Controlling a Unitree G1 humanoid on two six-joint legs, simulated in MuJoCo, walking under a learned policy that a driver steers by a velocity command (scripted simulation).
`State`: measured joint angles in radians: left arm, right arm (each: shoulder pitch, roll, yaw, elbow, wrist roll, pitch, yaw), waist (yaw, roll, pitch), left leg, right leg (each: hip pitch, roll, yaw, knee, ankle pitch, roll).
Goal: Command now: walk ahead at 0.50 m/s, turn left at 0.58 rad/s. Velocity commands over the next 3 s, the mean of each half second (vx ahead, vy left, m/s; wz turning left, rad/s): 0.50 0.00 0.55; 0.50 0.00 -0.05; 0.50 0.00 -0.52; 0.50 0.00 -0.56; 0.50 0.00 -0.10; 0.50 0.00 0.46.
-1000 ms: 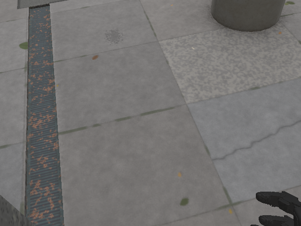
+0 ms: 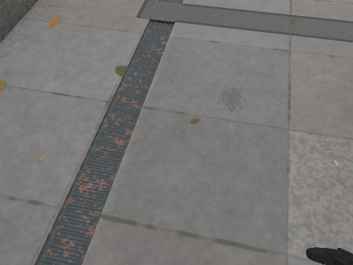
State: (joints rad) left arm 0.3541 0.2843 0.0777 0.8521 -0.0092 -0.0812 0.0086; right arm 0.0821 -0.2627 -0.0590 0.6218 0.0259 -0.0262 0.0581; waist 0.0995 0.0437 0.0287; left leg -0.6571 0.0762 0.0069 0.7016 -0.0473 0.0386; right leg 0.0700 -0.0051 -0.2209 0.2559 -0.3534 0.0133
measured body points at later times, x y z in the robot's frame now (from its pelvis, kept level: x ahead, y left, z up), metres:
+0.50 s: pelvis +0.28 +0.03 +0.01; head +0.30 +0.05 +0.45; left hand +0.43 +0.32 -0.08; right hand +0.41 -0.24 -0.09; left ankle +0.17 +0.11 -0.73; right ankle +0.48 -0.08 -0.70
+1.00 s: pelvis +0.53 +0.07 +0.01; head +0.57 +0.08 +0.46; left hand +0.45 +0.34 -0.11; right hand +0.83 -0.08 -0.06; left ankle +0.65 +0.24 -0.71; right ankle +0.47 -0.06 -0.73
